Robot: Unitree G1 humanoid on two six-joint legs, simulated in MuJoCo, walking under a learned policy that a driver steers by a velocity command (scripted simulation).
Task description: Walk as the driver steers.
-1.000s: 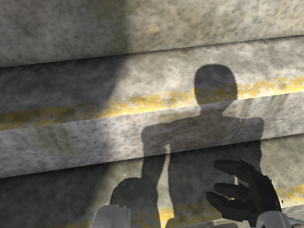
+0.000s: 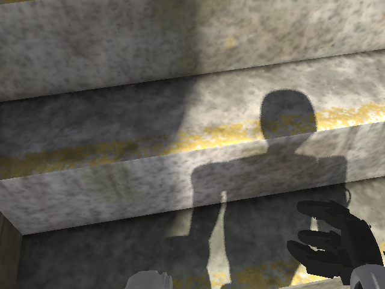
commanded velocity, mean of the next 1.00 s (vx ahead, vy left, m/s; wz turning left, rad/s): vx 0.50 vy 0.00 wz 0.00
